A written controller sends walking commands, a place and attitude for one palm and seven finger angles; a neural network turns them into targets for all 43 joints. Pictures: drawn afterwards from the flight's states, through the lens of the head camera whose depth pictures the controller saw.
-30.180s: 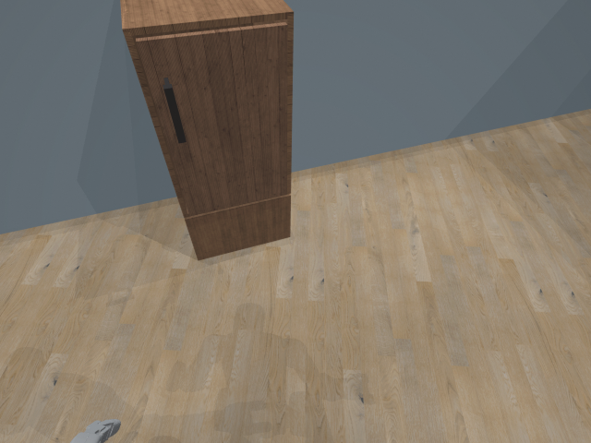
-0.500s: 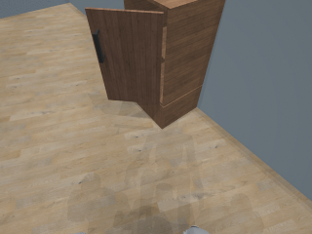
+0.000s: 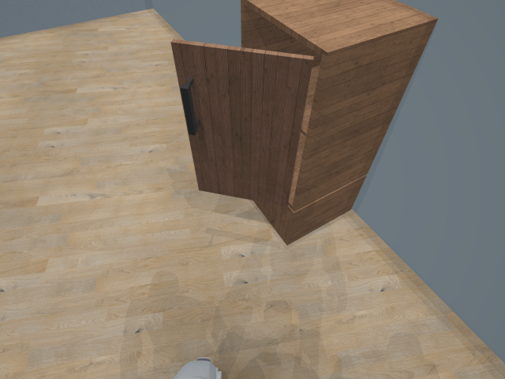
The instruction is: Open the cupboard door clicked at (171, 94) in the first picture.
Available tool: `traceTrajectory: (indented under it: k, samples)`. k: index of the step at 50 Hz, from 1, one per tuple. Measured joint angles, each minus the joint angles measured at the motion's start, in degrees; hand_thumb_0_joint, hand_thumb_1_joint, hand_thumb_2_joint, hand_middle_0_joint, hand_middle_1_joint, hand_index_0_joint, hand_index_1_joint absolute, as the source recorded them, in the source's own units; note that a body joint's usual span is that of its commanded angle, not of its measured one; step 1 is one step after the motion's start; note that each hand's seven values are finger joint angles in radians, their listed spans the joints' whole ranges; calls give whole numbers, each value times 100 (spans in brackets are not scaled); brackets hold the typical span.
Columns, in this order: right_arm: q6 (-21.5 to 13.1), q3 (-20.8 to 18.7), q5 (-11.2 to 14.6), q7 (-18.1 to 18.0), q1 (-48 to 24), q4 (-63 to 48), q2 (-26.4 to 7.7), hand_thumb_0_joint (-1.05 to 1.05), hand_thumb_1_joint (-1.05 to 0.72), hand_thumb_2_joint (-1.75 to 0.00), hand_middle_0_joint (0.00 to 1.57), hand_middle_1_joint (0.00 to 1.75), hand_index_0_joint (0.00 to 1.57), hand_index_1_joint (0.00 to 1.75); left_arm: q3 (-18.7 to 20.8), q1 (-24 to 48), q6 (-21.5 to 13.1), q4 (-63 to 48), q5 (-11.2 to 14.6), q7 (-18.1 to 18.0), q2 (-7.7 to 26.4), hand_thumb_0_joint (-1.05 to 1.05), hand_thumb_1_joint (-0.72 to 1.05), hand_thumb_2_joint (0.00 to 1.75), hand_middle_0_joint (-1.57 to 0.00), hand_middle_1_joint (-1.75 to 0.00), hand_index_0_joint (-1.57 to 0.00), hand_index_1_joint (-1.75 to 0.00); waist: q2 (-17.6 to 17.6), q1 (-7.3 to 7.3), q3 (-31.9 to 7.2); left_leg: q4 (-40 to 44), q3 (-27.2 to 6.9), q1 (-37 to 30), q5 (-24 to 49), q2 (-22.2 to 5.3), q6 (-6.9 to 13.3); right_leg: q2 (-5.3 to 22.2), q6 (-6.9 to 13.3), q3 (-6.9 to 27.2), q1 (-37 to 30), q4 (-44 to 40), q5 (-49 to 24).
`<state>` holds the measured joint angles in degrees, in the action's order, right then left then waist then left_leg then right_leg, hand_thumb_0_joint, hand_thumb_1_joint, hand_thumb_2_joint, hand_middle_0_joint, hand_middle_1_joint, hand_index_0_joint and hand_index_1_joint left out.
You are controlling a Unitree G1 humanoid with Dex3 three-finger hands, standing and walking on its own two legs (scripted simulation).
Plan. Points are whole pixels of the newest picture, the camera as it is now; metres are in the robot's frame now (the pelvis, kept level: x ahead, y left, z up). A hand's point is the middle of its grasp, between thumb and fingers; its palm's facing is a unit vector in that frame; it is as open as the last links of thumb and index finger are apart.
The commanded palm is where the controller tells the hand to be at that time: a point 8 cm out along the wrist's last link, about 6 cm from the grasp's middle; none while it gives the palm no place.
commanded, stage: take the last steps up to it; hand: left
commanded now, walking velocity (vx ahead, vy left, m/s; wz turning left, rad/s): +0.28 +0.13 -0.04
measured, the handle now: (191, 107) +0.79 +0.27 -0.06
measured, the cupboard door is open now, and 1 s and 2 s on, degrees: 46 46 46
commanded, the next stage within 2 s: come to a stop and stand still in 0.32 s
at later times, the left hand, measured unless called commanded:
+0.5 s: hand (156, 289) +0.29 +0.24 -0.16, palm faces -0.05 -0.98 -0.19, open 7.4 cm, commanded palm none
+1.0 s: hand (121, 325) +0.22 +0.30 -0.19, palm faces -0.03 -0.96 -0.27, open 7.3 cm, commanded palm none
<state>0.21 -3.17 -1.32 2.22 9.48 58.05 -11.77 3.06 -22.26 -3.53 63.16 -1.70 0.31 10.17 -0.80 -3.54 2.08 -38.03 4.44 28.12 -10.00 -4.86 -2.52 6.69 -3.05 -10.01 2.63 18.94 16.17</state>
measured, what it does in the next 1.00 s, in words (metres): walks ahead: left foot, then right foot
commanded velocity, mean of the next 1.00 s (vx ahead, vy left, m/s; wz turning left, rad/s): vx -0.01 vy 0.04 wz -0.03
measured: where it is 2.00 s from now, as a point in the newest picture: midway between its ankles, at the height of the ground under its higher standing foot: outside the picture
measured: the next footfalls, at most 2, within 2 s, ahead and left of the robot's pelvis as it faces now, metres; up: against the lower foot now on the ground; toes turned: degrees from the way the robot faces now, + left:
left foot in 0.08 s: +0.20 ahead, +0.18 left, +0.00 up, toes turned +1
right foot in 0.52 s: +0.22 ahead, -0.04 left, +0.00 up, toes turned -4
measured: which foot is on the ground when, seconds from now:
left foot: up 0.00-0.06, down 0.08-1.00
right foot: down 0.00-0.08, up 0.10-0.50, down 0.52-1.00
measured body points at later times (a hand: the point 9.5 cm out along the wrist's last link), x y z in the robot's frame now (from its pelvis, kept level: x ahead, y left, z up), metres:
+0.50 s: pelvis +0.17 +0.07 -0.01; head +0.19 +0.07 +0.44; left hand +0.30 +0.29 -0.15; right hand +0.13 -0.15 -0.17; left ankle +0.12 +0.14 -0.74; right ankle +0.23 -0.03 -0.73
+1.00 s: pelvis +0.18 +0.10 -0.02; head +0.20 +0.10 +0.43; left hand +0.22 +0.35 -0.17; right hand +0.23 -0.14 -0.17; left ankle +0.16 +0.18 -0.74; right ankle +0.18 -0.04 -0.75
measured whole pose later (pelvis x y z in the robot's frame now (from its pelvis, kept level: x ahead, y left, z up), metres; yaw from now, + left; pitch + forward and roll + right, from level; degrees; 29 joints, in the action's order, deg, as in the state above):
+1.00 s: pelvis +0.18 +0.10 -0.02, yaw -4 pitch +0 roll +0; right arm 0.9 -1.9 -0.6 -1.6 11.7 55.0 -10.2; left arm 1.0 -13.9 0.3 59.0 -1.1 -2.5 11.9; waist 0.0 -0.9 3.0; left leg -35.6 7.5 14.1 -21.5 0.8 3.4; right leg 3.1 -1.5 0.0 17.8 36.9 18.7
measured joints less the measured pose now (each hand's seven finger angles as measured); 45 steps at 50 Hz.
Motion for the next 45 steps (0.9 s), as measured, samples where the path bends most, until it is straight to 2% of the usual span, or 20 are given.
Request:
traceTrajectory:
  k: [3, 4, 6, 8, 9, 11, 16, 19, 23, 25, 26, 28, 30, 32, 36, 38, 41, 44, 45]
  samples:
    - [-111, 53, -2, 19, -175, -142, 4, 1, -91, -90, 19, 29, 20, 30, 9, -249, 82, 124, -6, 8, -8, 0, 91, 90, -20, -30, -21, -30, -35, -103, -1, 710, 147, -488, -101, 147, 117, 166, -201, 54, -53, 462, 453]
    - [-193, 68, -24, 4, -217, -214, -16, 0, -91, -90, 19, 29, 20, 30, 8, -324, 121, 147, 3, 16, -29, 0, 91, 90, -20, -30, -21, -30, 11, -90, -5, 810, 143, -575, 143, 154, 232, 211, -126, 66, 104, 947, 702]
    - [-302, 91, -38, -103, -315, -291, 83, 0, -91, -90, 20, 29, 20, 30, 0, -213, 256, 200, 22, 10, 13, 0, 91, 90, -20, -30, -20, -30, -102, -41, 134, 333, 234, -514, -46, 269, 448, 239, 100, 455, 736, 2673, 1266]
    - [-332, 163, -36, -180, -268, -323, 197, 0, -91, -90, 20, 29, 20, 30, 2, -37, 323, 161, 34, -6, 63, 1, 91, 90, -20, -30, -20, -30, -182, -21, 173, 339, 329, -686, -338, 347, 561, 111, 279, 670, 1453, 4153, 1240]
    - [-336, 195, -32, -216, -209, -311, 246, 0, -91, -90, 20, 29, 20, 30, 8, 76, 330, 117, 33, -6, 78, 1, 91, 90, -20, -30, -20, -30, -195, -5, 166, 459, 357, -802, -378, 384, 583, 59, 321, 670, 1765, 4595, 1080]
    - [-357, 232, -11, -286, -60, -241, 334, 0, -91, -90, 20, 29, 20, 30, 23, 329, 322, -20, 22, 4, 89, 1, 91, 90, -20, -30, -20, -30, -207, 25, 165, 813, 410, -1081, -303, 473, 594, 5, 344, 624, 2254, 4939, 715]
    - [-417, 168, 5, -399, 310, -47, 204, -2, -95, -90, 20, 29, 20, 30, 25, 903, 288, -421, 26, 7, 36, 1, 91, 90, -20, -30, -20, -30, -190, 144, 95, 1607, 535, -1716, -177, 693, 715, -85, 305, 560, 2875, 4359, 164]
    - [-373, 194, -21, -391, 570, 130, 170, -2, -94, -90, 20, 29, 20, 30, -2, 1214, 296, -587, 24, 12, 9, 0, 91, 90, -20, -30, -20, -30, -158, 230, 70, 1824, 555, -2003, -235, 773, 725, -121, 309, 526, 2830, 3581, -3]
    - [-298, 240, -45, -387, 892, 344, 209, -1, -93, -90, 20, 29, 20, 30, -57, 1508, 311, -712, 24, 5, -15, 0, 91, 90, -20, -30, -20, -30, -109, 388, 83, 1777, 578, -2266, -495, 808, 687, -210, 367, 500, 2439, 2589, -37]
    - [-253, 278, -37, -411, 1024, 455, 267, 0, -92, -90, 20, 29, 20, 30, -92, 1599, 300, -744, 32, -17, -10, 0, 91, 90, -20, -30, -20, -30, -100, 464, 108, 1563, 578, -2322, -719, 784, 632, -292, 382, 505, 2070, 1977, -314]
    - [-225, 298, -16, -424, 1096, 505, 311, 0, -92, -90, 20, 29, 20, 30, -111, 1616, 279, -767, 37, -29, 6, 0, 91, 90, -20, -30, -20, -30, -128, 489, 105, 1377, 578, -2310, -872, 780, 592, -317, 390, 534, 1835, 1604, -783]
    - [-111, 306, 59, -430, 1098, 597, 350, 0, -92, -90, 20, 29, 20, 30, -149, 1636, 219, -753, 55, -75, -13, 0, 91, 90, -20, -30, -20, -30, -48, 521, 115, 909, 535, -2171, -1141, 642, 457, -449, 499, 524, 1677, 1464, -472]
    - [-7, 285, 120, -434, 1029, 599, 373, 0, -91, -90, 20, 29, 20, 30, -228, 1660, 234, -713, 82, -98, -35, 0, 91, 90, -20, -30, -20, -30, 51, 636, 148, 606, 315, -2005, -1311, 549, 253, -536, 581, 449, 1658, 1474, -188]
    - [77, 269, 143, -438, 943, 579, 413, 0, -91, -90, 20, 29, 20, 30, -257, 1698, 277, -677, 92, -149, -61, 0, 91, 90, -20, -30, -20, -30, 83, 692, 186, 389, 149, -1829, -1541, 461, 146, -580, 595, 375, 1639, 1395, -173]
    - [164, 244, 159, -430, 708, 511, 486, 0, -91, -90, 20, 29, 20, 30, -201, 1752, 322, -630, 100, -225, -81, 0, 90, 90, -20, -30, -21, -30, -69, 602, 329, 302, -63, -1576, -1654, 383, 22, -568, 573, 359, 1595, 1266, -287]
    - [161, 217, 146, -430, 608, 456, 456, 0, -91, -90, 20, 29, 20, 30, -170, 1705, 354, -592, 114, -229, -85, 0, 90, 90, -20, -30, -21, -30, -143, 540, 367, 583, 3, -1609, -968, 354, 26, -525, 513, 390, 1585, 1301, -294]
    - [173, 170, 76, -434, 570, 355, 394, 0, -91, -90, 20, 29, 20, 30, -113, 1515, 503, -525, 140, -208, -58, 0, 91, 90, -20, -30, -21, -30, -235, 421, 235, 690, 123, -1701, -891, 459, 368, -433, 396, 489, 1590, 1379, -202]
    - [170, 167, 20, -459, 521, 268, 371, 0, -91, -90, 20, 29, 20, 30, -43, 1327, 642, -499, 100, -199, 63, 0, 91, 90, -20, -30, -21, -30, -284, 290, 101, 787, 208, -1749, -941, 535, 501, -439, 386, 722, 1632, 1926, 500]
    - [159, 168, 43, -449, 492, 212, 329, 0, -91, -90, 20, 29, 20, 30, -81, 1262, 616, -473, 120, -240, 84, 0, 91, 90, -20, -30, -21, -30, -217, 276, 64, 718, 192, -1676, -950, 520, 510, -458, 427, 758, 1619, 2006, 497]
